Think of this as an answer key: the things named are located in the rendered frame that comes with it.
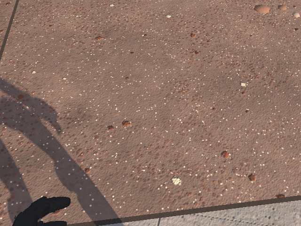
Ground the left robot hand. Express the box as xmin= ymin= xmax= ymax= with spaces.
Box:
xmin=12 ymin=196 xmax=71 ymax=226

